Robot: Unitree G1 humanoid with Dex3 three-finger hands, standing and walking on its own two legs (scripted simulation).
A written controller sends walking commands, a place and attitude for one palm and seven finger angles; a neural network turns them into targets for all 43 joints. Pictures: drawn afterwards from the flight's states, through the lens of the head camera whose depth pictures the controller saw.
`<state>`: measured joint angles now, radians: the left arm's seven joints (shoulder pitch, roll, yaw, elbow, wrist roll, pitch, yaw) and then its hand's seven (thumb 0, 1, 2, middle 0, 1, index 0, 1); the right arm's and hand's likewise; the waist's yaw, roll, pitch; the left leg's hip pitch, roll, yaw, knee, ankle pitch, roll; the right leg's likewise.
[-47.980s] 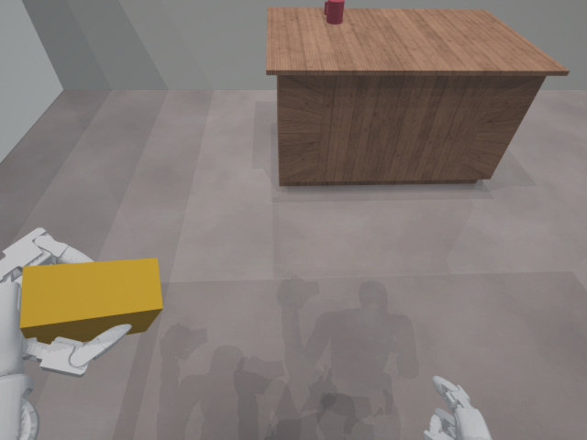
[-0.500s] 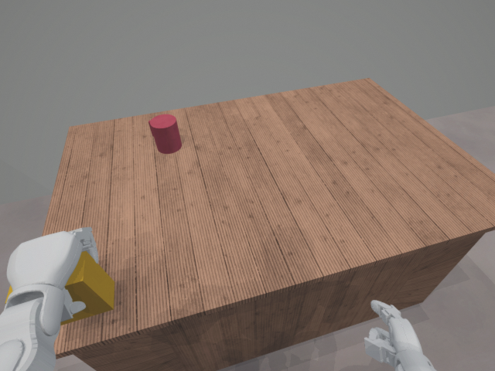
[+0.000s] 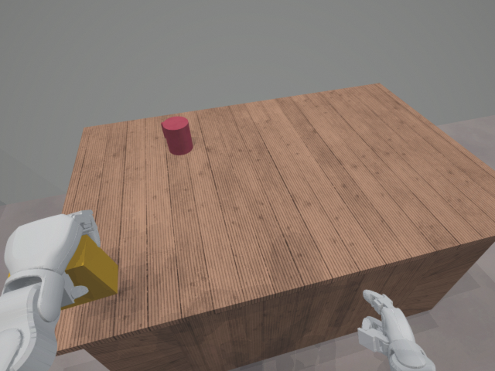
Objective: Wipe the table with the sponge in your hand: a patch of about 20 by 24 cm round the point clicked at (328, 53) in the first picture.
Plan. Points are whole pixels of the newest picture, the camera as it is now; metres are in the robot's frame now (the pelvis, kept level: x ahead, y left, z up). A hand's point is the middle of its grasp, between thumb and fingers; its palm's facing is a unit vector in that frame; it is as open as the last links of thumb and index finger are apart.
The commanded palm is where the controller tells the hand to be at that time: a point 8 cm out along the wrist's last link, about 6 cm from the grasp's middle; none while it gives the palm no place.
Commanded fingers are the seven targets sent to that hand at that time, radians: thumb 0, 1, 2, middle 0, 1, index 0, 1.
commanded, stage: lift the sponge slowly off the table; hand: left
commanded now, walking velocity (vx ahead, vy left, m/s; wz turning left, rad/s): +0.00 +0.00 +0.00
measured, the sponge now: (75, 279) +0.20 +0.33 +0.04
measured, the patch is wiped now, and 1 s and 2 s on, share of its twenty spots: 1.00 1.00 1.00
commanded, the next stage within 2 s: bring the sponge back beside the body in 0.10 s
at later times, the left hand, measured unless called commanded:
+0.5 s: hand (75, 258) +0.21 +0.31 +0.10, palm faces +0.06 -0.11 -0.99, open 9.2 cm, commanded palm +0.18 +0.30 +0.16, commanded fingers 0.00 0.10 1.30 -1.20 -1.60 -1.20 -1.60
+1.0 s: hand (82, 271) +0.19 +0.28 +0.10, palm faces +0.08 -0.14 -0.99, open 9.2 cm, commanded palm +0.16 +0.28 +0.17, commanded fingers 0.00 0.10 1.30 -1.20 -1.60 -1.20 -1.60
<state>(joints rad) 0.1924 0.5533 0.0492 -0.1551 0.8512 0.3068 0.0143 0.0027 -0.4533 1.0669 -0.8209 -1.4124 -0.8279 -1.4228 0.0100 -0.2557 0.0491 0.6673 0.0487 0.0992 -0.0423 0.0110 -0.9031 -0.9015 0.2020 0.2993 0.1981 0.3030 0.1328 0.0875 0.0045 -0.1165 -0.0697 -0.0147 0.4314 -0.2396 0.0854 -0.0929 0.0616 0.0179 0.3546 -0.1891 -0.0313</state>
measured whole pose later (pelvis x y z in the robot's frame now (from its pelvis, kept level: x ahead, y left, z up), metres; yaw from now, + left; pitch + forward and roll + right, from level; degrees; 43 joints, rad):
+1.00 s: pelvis -0.01 -0.01 +0.00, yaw -1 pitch -5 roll -1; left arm 0.25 0.52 0.00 -0.28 0.84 0.40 -0.01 0.00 -0.45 1.07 -0.82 -1.41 -0.83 -1.42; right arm -0.02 -0.26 0.06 0.66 0.05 0.11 -0.02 0.01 -0.90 -0.90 0.20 0.30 0.20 0.30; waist 0.14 0.10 0.00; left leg -0.10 -0.06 -0.01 0.43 -0.23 0.07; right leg -0.09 0.08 0.03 0.36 -0.18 -0.05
